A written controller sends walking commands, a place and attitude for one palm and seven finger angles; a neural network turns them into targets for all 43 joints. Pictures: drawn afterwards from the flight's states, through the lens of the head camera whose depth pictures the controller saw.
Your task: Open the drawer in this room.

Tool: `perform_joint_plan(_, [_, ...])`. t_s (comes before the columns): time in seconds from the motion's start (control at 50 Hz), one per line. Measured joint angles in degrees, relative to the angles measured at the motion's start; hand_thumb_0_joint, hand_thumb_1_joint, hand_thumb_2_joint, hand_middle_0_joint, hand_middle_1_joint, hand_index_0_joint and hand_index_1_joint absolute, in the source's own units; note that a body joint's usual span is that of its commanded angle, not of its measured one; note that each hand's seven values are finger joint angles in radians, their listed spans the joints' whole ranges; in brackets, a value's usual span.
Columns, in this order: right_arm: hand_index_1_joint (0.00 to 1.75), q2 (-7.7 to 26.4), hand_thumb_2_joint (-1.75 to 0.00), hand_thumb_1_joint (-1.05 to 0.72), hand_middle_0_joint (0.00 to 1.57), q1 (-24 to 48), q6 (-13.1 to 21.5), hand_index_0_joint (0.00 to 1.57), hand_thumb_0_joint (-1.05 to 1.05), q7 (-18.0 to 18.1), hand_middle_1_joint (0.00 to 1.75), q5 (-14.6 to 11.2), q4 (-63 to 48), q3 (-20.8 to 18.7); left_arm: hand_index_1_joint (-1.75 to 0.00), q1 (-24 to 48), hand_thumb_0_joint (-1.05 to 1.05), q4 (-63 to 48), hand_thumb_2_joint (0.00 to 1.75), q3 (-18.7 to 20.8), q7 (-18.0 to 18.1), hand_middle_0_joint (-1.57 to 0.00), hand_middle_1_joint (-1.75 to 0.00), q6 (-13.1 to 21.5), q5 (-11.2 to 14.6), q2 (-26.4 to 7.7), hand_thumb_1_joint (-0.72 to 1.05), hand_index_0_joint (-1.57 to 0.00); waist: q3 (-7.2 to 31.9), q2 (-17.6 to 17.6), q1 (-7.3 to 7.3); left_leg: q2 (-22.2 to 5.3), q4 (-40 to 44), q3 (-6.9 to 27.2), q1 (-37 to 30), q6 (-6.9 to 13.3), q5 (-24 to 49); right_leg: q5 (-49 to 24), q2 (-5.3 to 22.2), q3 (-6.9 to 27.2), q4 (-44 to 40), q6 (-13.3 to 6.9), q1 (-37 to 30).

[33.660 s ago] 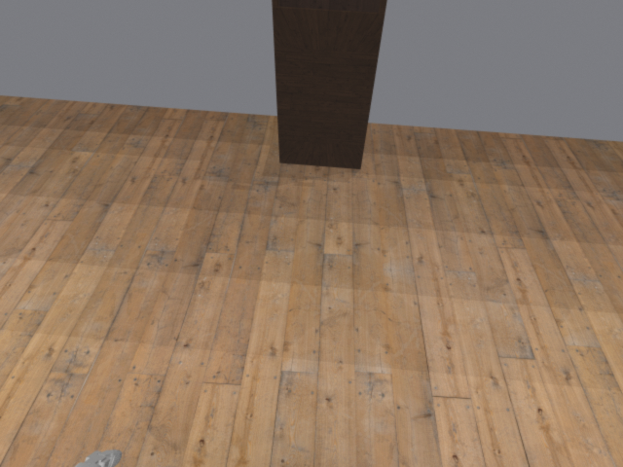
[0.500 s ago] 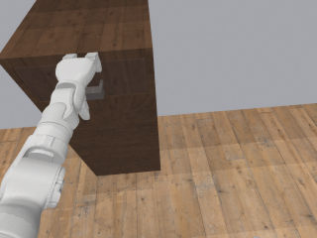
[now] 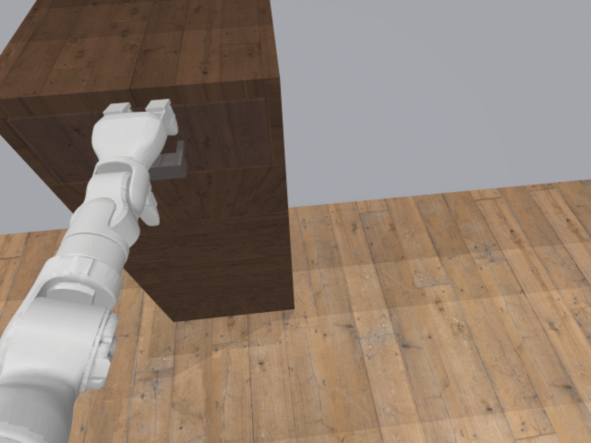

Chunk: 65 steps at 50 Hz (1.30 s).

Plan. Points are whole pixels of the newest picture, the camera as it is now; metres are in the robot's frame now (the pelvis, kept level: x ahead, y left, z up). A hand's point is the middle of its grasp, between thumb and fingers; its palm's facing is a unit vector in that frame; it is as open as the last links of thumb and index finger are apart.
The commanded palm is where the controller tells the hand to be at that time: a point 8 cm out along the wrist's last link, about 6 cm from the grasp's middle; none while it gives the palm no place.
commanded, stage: lower the fingers behind the handle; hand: left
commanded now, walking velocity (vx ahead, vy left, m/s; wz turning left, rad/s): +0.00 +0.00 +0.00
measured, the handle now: (151, 157) +0.53 +0.22 +0.06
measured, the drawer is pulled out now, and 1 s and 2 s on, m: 0.00 0.00 0.00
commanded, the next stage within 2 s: lift the fingers back up to retry in 1.18 s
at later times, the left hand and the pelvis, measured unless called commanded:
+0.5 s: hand (155, 177) +0.48 +0.20 +0.06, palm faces +0.01 +0.00 -1.00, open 13.9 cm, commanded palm +0.45 +0.20 +0.11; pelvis -0.01 +0.00 -0.01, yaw +0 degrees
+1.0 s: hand (156, 177) +0.48 +0.20 +0.06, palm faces +0.01 +0.01 -1.00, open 13.9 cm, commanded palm +0.46 +0.20 +0.09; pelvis -0.02 +0.00 -0.01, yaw -1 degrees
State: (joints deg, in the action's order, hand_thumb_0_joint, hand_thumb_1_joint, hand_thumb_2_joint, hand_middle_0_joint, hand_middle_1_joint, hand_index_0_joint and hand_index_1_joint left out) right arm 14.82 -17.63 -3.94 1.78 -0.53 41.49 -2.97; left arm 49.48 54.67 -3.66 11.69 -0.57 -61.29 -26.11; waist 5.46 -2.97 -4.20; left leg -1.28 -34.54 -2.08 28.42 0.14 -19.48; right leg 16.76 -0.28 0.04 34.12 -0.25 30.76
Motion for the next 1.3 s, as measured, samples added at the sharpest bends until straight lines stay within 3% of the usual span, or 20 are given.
perform_joint_plan(0.12, [0.30,0.10,-0.90,-0.91,0.20,-0.81,-0.18,0.20,0.01,-0.39,0.30,-0.04,0.60,-0.43,-1.20,-0.41,0.00,0.46,0.30,-1.21,0.10,-0.32,-1.20,-2.05,0.48,0.32,-0.49,-0.32,0.34,-0.13,-0.04,0.05,-0.34,0.00,0.38,0.20,-0.10,-0.14,0.05,0.02,-0.10,0.18,0.16])
perform_joint_plan(0.22, [0.30,-0.07,-0.90,-0.91,0.20,-0.75,-0.03,0.20,0.01,-0.19,0.30,0.01,0.73,-0.30,-1.20,-0.23,0.00,1.13,0.30,-2.15,-0.06,-0.32,-1.20,-1.19,0.34,1.32,-0.49,-0.32,0.26,0.02,-0.20,0.23,-0.83,0.06,0.81,0.35,-0.15,-0.09,0.24,-0.03,0.31,0.31,0.51])
perform_joint_plan(0.48, [0.30,-0.71,-0.90,-0.91,0.20,-0.50,0.97,0.20,0.00,-0.49,0.30,0.52,0.37,0.15,-1.20,0.99,0.00,4.90,0.30,0.07,4.47,-0.32,-1.20,-1.60,-1.06,1.40,-0.49,-0.31,0.76,0.03,-1.04,0.02,-2.68,-0.47,4.01,0.39,-0.49,-0.01,0.03,0.52,2.13,0.36,3.95])
perform_joint_plan(1.3, [0.30,-0.25,-0.90,-0.91,0.20,-2.23,0.89,0.20,0.00,0.40,0.30,-0.09,-0.02,1.25,-1.32,6.34,0.00,9.69,0.30,-1.62,4.60,-0.32,-1.20,-2.45,-0.89,-0.31,-0.49,-0.29,1.56,0.58,-2.46,-0.15,-6.14,-0.15,9.16,0.46,-0.72,-0.13,-0.09,0.28,4.84,0.40,8.70])
